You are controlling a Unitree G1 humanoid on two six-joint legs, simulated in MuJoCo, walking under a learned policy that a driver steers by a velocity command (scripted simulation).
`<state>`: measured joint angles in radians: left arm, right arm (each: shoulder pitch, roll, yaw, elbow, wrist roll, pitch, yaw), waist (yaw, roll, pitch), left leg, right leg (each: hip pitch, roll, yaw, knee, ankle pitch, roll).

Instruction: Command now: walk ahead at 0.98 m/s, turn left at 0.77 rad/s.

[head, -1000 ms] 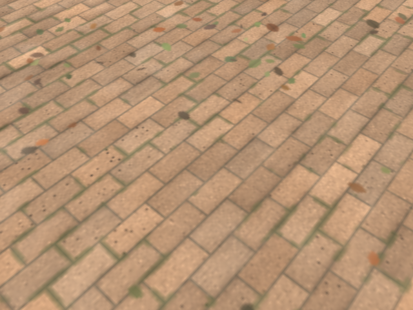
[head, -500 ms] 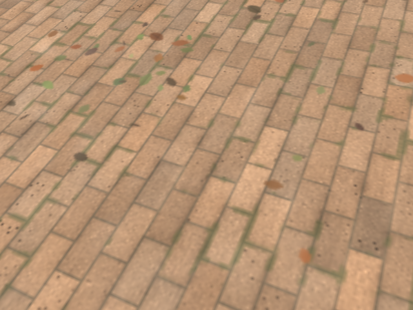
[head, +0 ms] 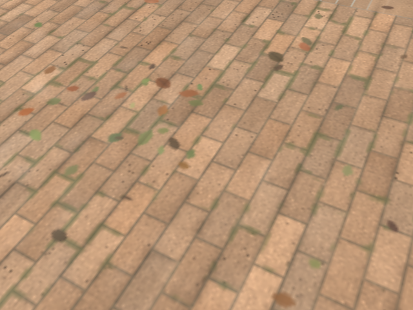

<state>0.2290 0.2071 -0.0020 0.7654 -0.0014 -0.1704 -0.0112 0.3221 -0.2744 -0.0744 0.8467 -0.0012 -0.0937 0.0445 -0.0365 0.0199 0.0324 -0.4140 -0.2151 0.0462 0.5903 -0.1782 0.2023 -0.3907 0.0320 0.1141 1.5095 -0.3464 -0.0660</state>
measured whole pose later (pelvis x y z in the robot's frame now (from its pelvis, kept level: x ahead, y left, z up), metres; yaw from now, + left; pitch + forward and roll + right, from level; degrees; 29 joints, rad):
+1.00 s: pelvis +0.78 +0.15 +0.02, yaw +11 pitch +0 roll +4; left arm 0.18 0.33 0.07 0.67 -0.04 -0.02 -0.01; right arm 0.42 -0.31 -0.10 0.85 -0.01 -0.10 0.01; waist -0.06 -0.05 -0.01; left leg -0.02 0.01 0.20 0.36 -0.32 -0.03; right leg -0.81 -0.14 0.02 1.24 -0.16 -0.04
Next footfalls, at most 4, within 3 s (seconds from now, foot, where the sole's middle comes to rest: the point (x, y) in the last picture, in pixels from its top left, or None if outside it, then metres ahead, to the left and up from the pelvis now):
0.28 right None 0.48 -0.17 -0.75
0.74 left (140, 250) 0.71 0.28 -0.75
1.20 right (193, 147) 1.18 0.09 -0.75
1.68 left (145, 91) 1.57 0.32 -0.75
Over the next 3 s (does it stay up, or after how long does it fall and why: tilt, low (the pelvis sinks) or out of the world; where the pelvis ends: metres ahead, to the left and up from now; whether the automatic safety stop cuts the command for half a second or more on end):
stays up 2.08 1.03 0.00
